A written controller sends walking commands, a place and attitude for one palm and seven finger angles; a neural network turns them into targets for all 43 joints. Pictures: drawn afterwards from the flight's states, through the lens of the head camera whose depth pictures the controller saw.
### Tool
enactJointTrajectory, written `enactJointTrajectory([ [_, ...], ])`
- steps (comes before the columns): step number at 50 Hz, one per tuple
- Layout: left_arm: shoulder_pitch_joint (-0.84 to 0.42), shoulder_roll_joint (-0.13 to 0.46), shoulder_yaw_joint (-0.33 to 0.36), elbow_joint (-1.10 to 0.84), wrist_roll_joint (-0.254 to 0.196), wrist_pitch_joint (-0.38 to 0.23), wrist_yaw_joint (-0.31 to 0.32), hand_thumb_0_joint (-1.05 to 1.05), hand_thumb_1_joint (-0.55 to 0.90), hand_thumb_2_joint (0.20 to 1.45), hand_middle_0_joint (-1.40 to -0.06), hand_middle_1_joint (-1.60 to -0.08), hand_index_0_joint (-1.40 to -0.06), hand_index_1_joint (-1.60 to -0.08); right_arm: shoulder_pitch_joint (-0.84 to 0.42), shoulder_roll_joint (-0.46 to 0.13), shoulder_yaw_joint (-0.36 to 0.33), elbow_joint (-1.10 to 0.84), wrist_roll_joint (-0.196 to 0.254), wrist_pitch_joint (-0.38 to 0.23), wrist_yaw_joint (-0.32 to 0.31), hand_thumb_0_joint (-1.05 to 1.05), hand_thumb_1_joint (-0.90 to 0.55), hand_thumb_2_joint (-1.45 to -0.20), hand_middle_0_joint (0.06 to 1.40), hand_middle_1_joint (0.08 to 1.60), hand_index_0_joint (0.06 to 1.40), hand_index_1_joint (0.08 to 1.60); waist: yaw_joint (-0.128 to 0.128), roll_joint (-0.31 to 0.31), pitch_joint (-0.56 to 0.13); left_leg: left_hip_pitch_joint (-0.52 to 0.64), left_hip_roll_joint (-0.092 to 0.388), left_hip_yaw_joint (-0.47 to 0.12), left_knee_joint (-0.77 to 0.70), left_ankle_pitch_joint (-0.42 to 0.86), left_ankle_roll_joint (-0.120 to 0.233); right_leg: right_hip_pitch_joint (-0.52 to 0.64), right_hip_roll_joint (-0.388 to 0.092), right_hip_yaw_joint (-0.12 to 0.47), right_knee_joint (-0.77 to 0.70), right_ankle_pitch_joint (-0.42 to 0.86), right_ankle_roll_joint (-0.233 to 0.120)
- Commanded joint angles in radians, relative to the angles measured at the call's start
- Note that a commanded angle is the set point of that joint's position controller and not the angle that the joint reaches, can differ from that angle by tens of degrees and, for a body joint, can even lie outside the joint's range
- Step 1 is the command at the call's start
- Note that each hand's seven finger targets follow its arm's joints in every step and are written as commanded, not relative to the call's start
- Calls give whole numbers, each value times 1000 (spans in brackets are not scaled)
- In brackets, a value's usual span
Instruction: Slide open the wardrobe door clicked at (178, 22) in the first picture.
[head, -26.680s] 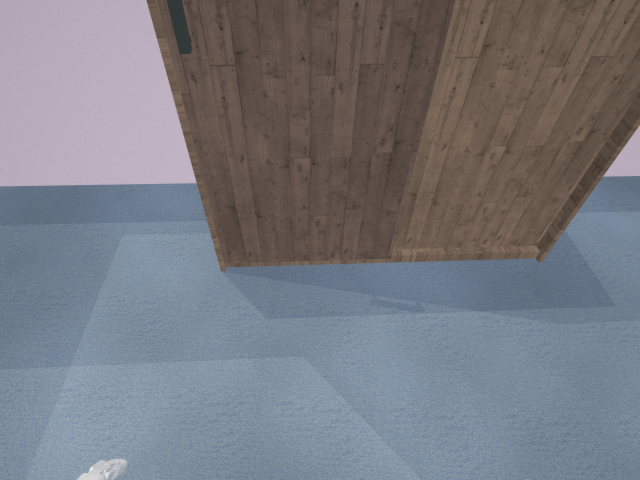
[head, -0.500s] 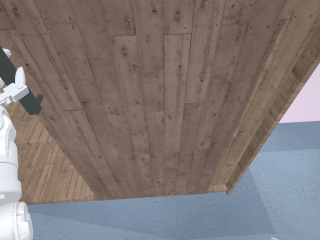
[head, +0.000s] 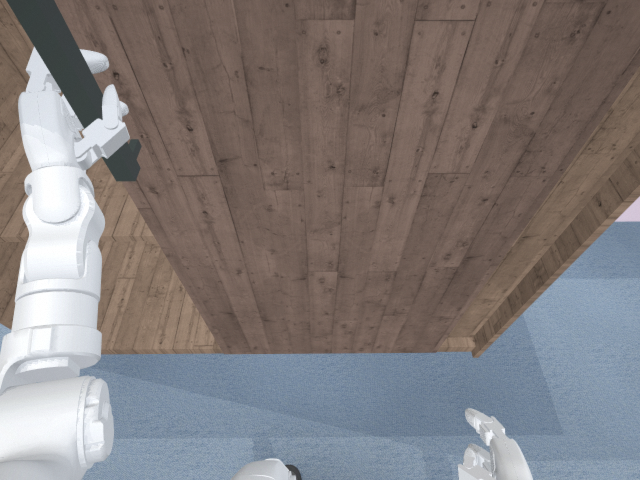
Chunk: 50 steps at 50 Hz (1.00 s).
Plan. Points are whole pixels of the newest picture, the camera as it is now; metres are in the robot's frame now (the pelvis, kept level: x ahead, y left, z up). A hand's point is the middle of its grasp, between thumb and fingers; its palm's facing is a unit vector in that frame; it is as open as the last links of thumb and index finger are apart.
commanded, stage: stop walking and hold the door there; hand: left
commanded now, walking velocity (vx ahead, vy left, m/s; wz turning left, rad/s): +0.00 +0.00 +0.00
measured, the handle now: (76, 55) +0.46 +0.30 +0.26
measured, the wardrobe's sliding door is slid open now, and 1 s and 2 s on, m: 0.51 0.50 0.50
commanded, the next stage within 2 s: loosen the grip on the handle in 0.38 s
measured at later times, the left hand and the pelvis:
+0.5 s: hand (114, 125) +0.42 +0.27 +0.20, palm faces +0.39 -0.90 -0.17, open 6.0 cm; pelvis +0.01 +0.01 +0.00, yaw -1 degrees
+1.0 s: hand (108, 129) +0.42 +0.27 +0.20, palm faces +0.39 -0.91 -0.15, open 13.9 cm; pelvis +0.00 +0.00 +0.00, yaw +0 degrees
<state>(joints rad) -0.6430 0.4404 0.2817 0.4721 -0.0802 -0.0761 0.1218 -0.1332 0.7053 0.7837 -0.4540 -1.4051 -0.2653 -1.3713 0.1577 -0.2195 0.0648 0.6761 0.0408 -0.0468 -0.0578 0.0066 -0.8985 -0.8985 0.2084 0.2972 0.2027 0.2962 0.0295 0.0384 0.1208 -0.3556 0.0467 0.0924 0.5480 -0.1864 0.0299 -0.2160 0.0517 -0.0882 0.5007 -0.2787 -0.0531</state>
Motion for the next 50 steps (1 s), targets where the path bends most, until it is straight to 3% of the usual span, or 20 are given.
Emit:
enactJointTrajectory([
  [1, -319, 174, -44, -148, 23, -64, -30, 0, 900, 900, -450, -1400, -450, -1400, -3, -162, -70, -112, 13, -32, -31, 0, -900, -900, 200, 300, 200, 300, -40, -59, -398, 202, 96, -118, -27, 109, -15, 78, -232, 193, -77, 328, 15],
  [6, -324, 143, -72, -157, 24, -83, -27, 0, 900, 900, -450, -1400, -450, -1400, -6, -181, -71, -116, 4, -22, -42, 0, -900, -900, 200, 300, 200, 300, -31, 110, -356, 203, 205, -273, -182, 110, 47, 21, -105, 107, -24, 9, 57],
  [11, -297, 148, -71, -135, 27, -88, -24, 0, 900, 900, -450, -1400, -450, -1400, 15, -192, -81, -112, 5, -21, -48, 0, -900, -900, 200, 300, 200, 300, -30, 76, -359, 201, 186, -223, -159, 166, 31, 44, -114, 115, -58, 71, 52],
  [15, -293, 94, -110, -134, 21, -86, -28, 0, 900, 900, -450, -1400, -450, -1400, 11, -184, -82, -118, 8, -23, -45, 0, -900, -900, 200, 300, 200, 300, -32, 49, -381, 229, 168, -180, -121, 174, 13, 36, -136, 146, -85, 115, 47],
  [23, -247, 167, -47, -39, 25, -79, -25, 0, 900, 900, -450, -1400, -450, -1400, 26, -187, -79, -103, 10, -9, -49, 0, -900, -900, 200, 300, 200, 300, -32, -27, -354, 201, 143, -152, -84, 172, 2, 23, -176, 175, -112, 186, 43],
  [24, -1011, 888, 481, -121, 151, -107, -29, 0, 900, 900, -450, -1400, -450, -1400, 73, -229, -159, -120, -7, -45, -9, 0, -900, -900, 200, 300, 200, 300, -1, -138, -264, 186, 82, -63, -36, 177, 35, -70, -153, 225, -188, 338, 66],
  [25, -792, 291, 112, 224, 145, -3, -92, 0, 779, 842, -450, -1400, -450, -1400, 44, -182, -120, -88, -50, -103, -9, 0, -900, -900, 200, 300, 200, 300, -108, -145, -553, 206, -33, -44, -108, 370, 24, 16, -59, 66, 5, 572, -5],
  [26, -671, 303, 159, 52, 79, -13, -102, 0, 658, 783, -450, -1400, -450, -1400, 130, -220, -149, -75, -13, -133, -3, 0, -900, -900, 200, 300, 200, 300, -62, -38, -630, 330, -14, -68, -59, 472, -1, 13, -53, 33, 7, 491, -4],
  [27, -426, 163, 132, 174, 79, -2, -131, 0, 538, 725, -450, -1400, -450, -1400, 135, -190, -138, -57, -4, -128, 0, 0, -900, -900, 200, 300, 200, 300, -44, -38, -554, 349, -4, -89, -44, 500, -10, -87, -42, 30, -7, 395, 12],
  [28, -451, 227, 178, 92, 31, -40, -145, 0, 417, 667, -450, -1400, -450, -1400, 107, -221, -130, -58, -12, -124, -2, 0, -900, -900, 200, 300, 200, 300, -28, 47, -555, 410, -6, -99, -59, 403, -10, -115, -42, 47, -46, 306, 17],
  [29, -432, 304, 225, 48, 25, -56, -127, 0, 296, 608, -450, -1400, -450, -1400, 82, -213, -127, -71, -21, -124, -7, 0, -900, -900, 200, 300, 200, 300, -16, 76, -511, 376, -9, -91, -68, 280, 1, -106, -47, 64, -66, 238, 17],
  [30, -487, 259, 134, 25, 54, -74, -113, 0, 175, 550, -450, -1400, -450, -1400, 66, -196, -113, -80, -22, -124, -6, 0, -900, -900, 200, 300, 200, 300, -41, 126, -433, 329, -16, -88, -77, 177, 7, -146, -51, 68, -74, 165, 17],
  [33, -517, 195, 22, 22, 109, -108, -61, 0, -188, 375, -450, -1400, -450, -1400, 78, -186, -103, -95, -16, -123, 5, 0, -900, -900, 200, 300, 200, 300, -82, 6, -329, 237, -4, -121, -103, -66, 24, -231, -53, 62, -81, -1, 25],
  [36, -533, 265, 78, 38, 81, -145, -41, 0, -550, 200, -423, -1367, -423, -1367, 69, -201, -102, -94, -11, -122, -12, 0, -900, -900, 200, 300, 200, 300, -73, -62, -341, 186, -13, -124, -111, -176, 29, -205, -56, 87, -94, -91, 28],
  [43, -588, 221, 2, -32, 72, -174, -45, 0, -550, 200, -330, -1250, -330, -1250, 73, -190, -98, -84, -7, -141, -21, 0, -900, -900, 200, 300, 200, 300, -76, 80, -404, 223, -22, -125, -87, -197, 23, -231, -52, 98, -71, -95, 21],
  [44, -471, 443, 199, 39, 90, -160, -35, 0, -550, 200, -317, -1233, -317, -1233, 102, -211, -105, -68, -14, -130, -30, 0, -900, -900, 200, 300, 200, 300, -33, 58, -408, 185, -17, -127, -91, -185, 23, -187, -53, 101, -75, -95, 16],
  [45, -497, 373, 116, -14, 83, -157, -46, 0, -550, 200, -303, -1217, -303, -1217, 76, -201, -89, -91, -12, -125, -32, 0, -900, -900, 200, 300, 200, 300, -52, 87, -402, 173, -28, -105, -85, -147, 28, -170, -57, 106, -77, -71, 22],
  [46, -454, 408, 174, -14, 70, -150, -39, 0, -550, 200, -290, -1200, -290, -1200, 87, -201, -96, -82, -12, -119, -37, 0, -900, -900, 200, 300, 200, 300, -33, 41, -422, 171, -23, -105, -75, -104, 30, -135, -57, 105, -81, -44, 19],
  [47, -471, 344, 122, -68, 48, -148, -50, 0, -550, 200, -277, -1183, -277, -1183, 70, -194, -90, -100, -11, -126, -37, 0, -900, -900, 200, 300, 200, 300, -41, 40, -426, 177, -23, -94, -72, -62, 33, -126, -56, 108, -83, -11, 24],
  [50, -420, 318, 141, -121, 1, -137, -66, 0, -550, 200, -250, -1150, -250, -1150, 76, -195, -97, -92, -9, -131, -40, 0, -900, -900, 200, 300, 200, 300, -40, 33, -441, 229, -15, -99, -60, 20, 28, -134, -43, 89, -69, 59, 25],
])
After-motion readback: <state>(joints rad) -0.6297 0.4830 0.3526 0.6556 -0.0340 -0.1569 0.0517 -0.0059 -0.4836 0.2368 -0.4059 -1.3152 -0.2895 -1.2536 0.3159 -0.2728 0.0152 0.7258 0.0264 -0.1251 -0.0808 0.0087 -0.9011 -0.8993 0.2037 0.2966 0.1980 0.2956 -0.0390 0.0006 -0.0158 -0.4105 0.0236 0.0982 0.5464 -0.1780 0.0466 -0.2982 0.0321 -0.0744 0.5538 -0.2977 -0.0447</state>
